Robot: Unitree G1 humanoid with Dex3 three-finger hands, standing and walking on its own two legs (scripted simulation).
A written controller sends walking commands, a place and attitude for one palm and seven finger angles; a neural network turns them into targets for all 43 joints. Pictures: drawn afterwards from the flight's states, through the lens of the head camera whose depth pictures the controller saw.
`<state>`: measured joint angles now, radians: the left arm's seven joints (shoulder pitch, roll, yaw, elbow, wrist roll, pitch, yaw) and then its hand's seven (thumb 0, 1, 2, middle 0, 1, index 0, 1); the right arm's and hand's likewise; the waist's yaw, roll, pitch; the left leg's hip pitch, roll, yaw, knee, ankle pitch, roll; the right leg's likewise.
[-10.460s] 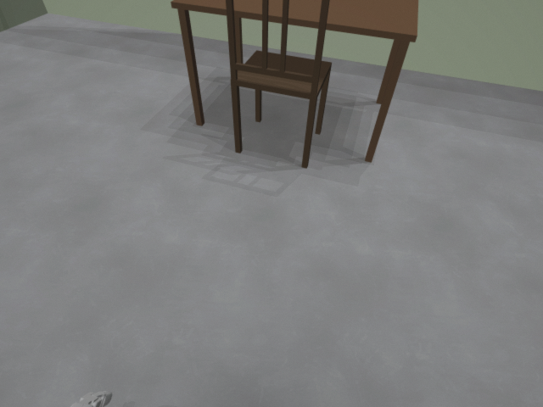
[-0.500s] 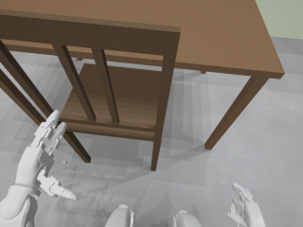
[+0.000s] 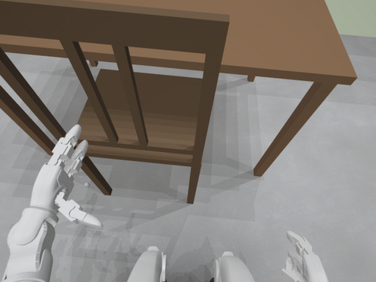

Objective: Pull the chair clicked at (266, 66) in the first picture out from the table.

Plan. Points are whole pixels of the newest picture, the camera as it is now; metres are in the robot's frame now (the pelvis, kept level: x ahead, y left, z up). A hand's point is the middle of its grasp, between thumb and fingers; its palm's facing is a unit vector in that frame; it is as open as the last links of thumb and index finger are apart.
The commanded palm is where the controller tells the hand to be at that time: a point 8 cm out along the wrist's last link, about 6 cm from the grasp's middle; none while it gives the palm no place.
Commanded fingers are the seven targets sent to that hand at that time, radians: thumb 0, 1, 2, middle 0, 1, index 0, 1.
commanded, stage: aim the fingers beside a spindle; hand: left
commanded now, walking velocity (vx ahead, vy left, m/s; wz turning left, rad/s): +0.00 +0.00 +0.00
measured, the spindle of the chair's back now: (97, 102) +0.49 +0.23 +0.04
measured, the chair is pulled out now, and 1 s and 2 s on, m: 0.00 0.00 0.00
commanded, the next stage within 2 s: none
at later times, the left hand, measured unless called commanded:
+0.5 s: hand (92, 167) +0.34 +0.21 +0.02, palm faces -0.11 -0.99 -0.06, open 16.9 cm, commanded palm +0.33 +0.27 +0.01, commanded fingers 0.00 -0.50 0.30 -0.06 -0.08 -0.06 -0.08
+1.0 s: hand (92, 169) +0.34 +0.22 +0.00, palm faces -0.08 -1.00 -0.05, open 16.9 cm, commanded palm +0.33 +0.27 +0.01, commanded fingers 0.00 -0.50 0.30 -0.06 -0.08 -0.06 -0.08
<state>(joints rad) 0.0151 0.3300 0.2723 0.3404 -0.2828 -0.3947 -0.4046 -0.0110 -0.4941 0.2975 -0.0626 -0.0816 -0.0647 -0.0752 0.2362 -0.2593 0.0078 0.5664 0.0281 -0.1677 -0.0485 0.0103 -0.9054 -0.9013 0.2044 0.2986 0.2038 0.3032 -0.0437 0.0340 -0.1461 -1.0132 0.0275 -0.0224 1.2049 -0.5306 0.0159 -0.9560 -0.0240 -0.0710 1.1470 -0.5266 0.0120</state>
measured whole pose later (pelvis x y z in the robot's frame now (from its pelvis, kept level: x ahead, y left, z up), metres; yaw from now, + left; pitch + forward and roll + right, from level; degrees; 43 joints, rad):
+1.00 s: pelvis +0.00 +0.00 -0.02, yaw -1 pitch +23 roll -4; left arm -0.19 0.36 0.32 0.52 -0.26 -0.42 -0.41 -0.01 -0.49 0.30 -0.06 -0.08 -0.06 -0.08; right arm 0.24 -0.27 0.00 0.58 0.02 -0.12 -0.03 0.01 -0.91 -0.90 0.20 0.30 0.20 0.30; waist -0.05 0.03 -0.14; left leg -1.13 0.03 -0.02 1.28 -0.55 0.02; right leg -1.07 -0.02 -0.07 1.22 -0.55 0.01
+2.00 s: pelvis +0.00 +0.01 -0.02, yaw -1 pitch +23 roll -4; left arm -0.17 0.36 0.32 0.47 -0.26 -0.44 -0.43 -0.01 -0.49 0.30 -0.06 -0.08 -0.06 -0.08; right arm 0.24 -0.27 0.00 0.59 0.01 -0.13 -0.03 0.01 -0.91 -0.90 0.20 0.30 0.20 0.30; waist -0.05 0.03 -0.15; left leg -1.13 0.03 -0.02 1.28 -0.55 0.03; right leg -1.06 -0.02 -0.07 1.21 -0.54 0.02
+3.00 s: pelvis +0.00 +0.00 -0.02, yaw +0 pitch +23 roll -3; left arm -0.20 0.33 0.26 0.51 -0.25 -0.43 -0.41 -0.01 -0.50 0.30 -0.06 -0.08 -0.06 -0.08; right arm 0.24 -0.27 0.01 0.60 0.02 -0.12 -0.03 0.01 -0.91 -0.90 0.20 0.30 0.20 0.30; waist -0.05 0.04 -0.16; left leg -1.12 0.03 -0.03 1.27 -0.55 0.01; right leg -1.07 -0.02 -0.07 1.21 -0.54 0.01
